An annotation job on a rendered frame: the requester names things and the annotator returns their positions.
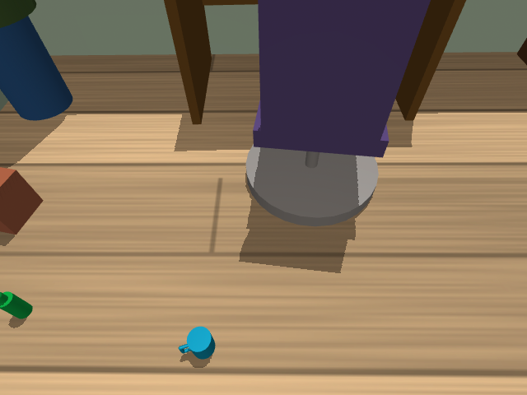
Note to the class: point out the desk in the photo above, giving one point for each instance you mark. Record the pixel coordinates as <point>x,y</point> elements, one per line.
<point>189,31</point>

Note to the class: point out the potted plant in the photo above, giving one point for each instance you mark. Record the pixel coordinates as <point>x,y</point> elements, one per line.
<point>28,76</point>

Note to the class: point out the office chair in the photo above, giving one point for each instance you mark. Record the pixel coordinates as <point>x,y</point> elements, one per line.
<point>329,74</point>

